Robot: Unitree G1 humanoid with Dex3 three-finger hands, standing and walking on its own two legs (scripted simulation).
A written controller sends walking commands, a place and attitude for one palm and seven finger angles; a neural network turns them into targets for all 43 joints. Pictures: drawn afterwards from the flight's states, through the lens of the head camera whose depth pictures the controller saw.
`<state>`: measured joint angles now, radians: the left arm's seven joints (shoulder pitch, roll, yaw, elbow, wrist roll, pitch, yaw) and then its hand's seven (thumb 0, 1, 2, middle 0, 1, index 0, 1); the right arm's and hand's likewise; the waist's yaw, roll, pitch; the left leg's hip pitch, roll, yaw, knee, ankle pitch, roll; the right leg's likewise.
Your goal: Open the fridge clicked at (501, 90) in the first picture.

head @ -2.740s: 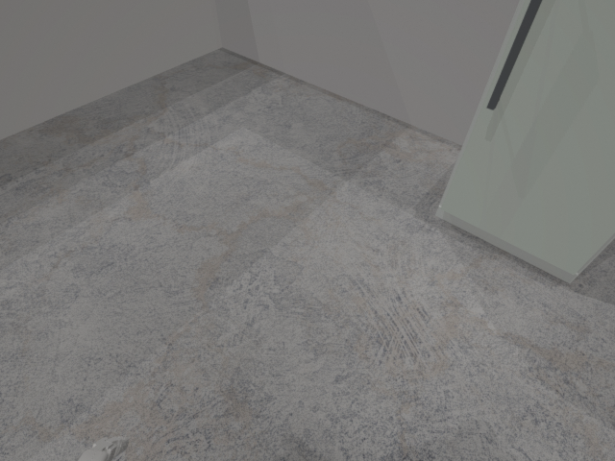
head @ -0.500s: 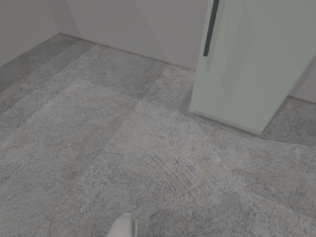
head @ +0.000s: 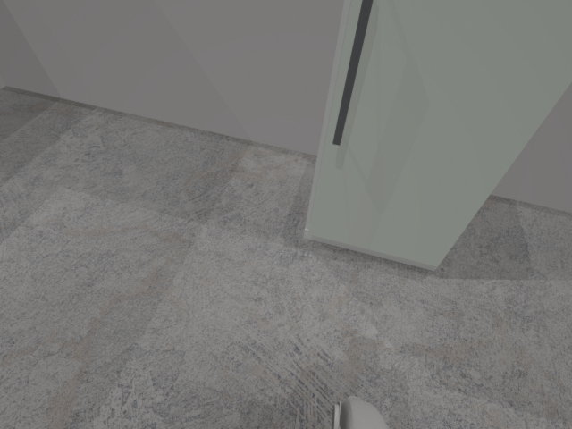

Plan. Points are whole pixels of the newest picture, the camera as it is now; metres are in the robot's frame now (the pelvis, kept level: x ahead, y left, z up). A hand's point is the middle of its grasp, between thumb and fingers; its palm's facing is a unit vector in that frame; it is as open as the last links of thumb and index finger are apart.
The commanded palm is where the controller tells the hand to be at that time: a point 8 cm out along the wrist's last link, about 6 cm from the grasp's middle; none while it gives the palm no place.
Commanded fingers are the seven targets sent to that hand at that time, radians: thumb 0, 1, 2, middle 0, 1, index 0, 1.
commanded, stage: walk to a spot facing it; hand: left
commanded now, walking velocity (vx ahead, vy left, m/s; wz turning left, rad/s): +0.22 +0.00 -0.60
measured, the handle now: (353, 66) +0.94 -0.10 +0.07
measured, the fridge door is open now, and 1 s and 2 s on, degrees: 0 0 0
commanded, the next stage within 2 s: take the last steps up to it in 0.16 s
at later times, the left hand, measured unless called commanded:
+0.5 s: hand (225, 346) +0.29 +0.12 -0.17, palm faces -0.18 -0.96 -0.23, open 7.2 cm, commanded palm none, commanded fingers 0.00 0.90 0.90 -0.20 -0.30 -0.20 -0.30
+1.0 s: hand (224, 311) +0.36 +0.14 -0.18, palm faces -0.22 -0.97 -0.14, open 7.4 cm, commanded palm none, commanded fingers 0.00 0.90 0.90 -0.20 -0.30 -0.20 -0.30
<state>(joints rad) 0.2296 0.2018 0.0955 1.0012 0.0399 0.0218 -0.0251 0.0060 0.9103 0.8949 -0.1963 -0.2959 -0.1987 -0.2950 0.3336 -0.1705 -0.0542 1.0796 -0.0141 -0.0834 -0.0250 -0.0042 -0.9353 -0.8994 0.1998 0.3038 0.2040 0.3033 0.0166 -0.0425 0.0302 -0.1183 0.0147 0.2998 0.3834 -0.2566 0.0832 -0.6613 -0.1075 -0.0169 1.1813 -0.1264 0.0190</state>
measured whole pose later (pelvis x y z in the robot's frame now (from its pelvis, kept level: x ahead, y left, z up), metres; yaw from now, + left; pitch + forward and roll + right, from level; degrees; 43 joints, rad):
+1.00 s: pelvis +0.30 -0.03 +0.00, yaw -15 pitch +0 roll -1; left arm 0.28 0.20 0.07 1.07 0.03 0.01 -0.04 0.01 0.91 0.89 -0.20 -0.30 -0.20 -0.30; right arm 0.39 -0.14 -0.03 1.10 -0.03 -0.06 -0.02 0.01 -0.92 -0.90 0.20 0.30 0.21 0.30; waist 0.00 -0.04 0.03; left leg -0.06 0.08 0.17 0.34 -0.28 -0.02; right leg -0.56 -0.10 -0.04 1.03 -0.21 0.02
